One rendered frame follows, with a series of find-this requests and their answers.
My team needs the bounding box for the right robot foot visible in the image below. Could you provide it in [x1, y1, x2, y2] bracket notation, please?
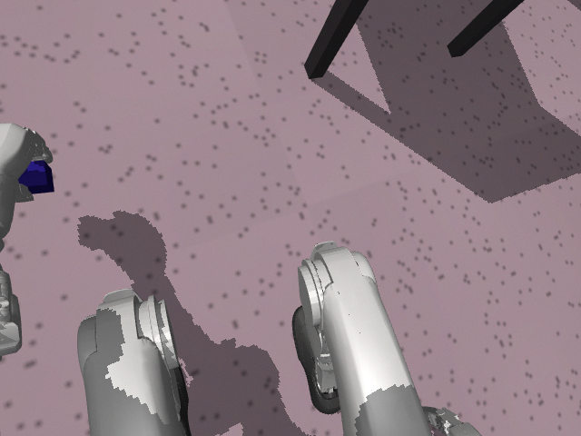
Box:
[292, 306, 340, 414]

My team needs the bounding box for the left robot hand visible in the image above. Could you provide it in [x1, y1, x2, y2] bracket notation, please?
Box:
[0, 123, 53, 203]

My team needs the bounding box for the small box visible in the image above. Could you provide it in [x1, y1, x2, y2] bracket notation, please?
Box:
[18, 161, 54, 194]

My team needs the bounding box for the left robot arm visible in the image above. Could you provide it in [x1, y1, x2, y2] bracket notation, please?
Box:
[0, 174, 22, 361]

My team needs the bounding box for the left robot foot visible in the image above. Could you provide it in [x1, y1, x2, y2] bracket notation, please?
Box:
[174, 364, 192, 436]

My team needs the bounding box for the right robot hand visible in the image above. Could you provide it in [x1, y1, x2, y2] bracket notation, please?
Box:
[422, 407, 481, 436]

